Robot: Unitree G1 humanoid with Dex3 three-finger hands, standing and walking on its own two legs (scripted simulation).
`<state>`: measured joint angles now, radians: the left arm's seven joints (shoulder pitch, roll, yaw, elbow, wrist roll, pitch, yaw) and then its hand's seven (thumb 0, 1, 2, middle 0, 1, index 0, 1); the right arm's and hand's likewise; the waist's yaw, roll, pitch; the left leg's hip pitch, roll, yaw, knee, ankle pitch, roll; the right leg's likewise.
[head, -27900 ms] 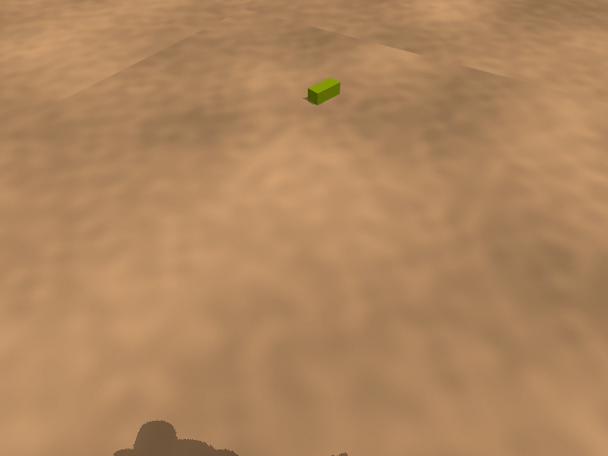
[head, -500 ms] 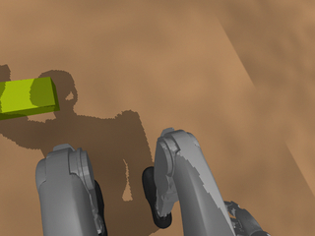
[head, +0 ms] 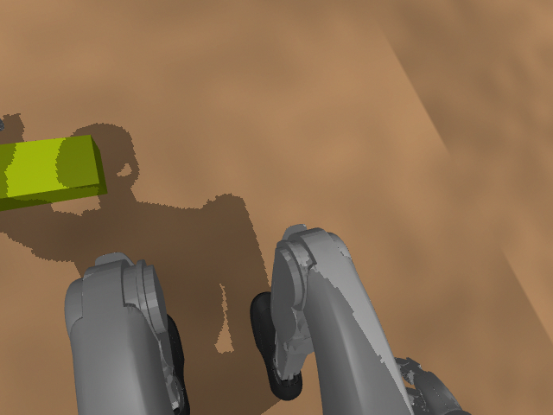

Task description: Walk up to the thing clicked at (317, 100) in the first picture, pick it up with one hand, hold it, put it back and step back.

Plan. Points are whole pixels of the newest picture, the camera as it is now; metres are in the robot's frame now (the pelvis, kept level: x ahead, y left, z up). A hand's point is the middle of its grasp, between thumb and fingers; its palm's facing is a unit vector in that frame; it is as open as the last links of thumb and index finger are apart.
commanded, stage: approach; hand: left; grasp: from above
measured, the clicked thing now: (36, 174) +0.48 +0.33 -0.29
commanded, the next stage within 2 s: rest palm in 0.72 s
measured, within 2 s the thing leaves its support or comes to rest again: neither
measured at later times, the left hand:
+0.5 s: hand (19, 139) +0.49 +0.30 -0.15, palm faces -0.39 -0.03 -0.92, open 14.3 cm
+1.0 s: hand out of the picture +0.46 +0.34 -0.16, palm faces -0.38 -0.05 -0.92, open 14.5 cm
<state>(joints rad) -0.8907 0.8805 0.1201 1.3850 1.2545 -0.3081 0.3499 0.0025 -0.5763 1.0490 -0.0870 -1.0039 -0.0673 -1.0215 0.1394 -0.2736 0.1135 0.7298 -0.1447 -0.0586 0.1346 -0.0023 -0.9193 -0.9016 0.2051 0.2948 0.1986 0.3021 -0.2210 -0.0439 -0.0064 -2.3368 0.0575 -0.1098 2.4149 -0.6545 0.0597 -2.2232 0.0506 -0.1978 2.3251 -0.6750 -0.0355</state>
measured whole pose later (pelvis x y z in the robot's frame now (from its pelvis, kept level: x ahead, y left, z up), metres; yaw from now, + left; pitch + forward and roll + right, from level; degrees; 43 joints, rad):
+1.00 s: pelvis +0.00 +0.01 +0.00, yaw +0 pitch +33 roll -11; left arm -0.95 0.82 0.03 1.40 1.26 -0.24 0.42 0.00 -0.58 1.05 -0.08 -0.96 -0.05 -0.99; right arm 0.09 -0.29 0.11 0.69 -0.14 -0.07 0.13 0.00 -0.91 -0.90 0.20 0.29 0.20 0.30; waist -0.24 -0.05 -0.05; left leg -2.34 0.05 -0.10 2.41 -0.67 0.07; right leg -2.22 0.05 -0.19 2.32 -0.69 -0.02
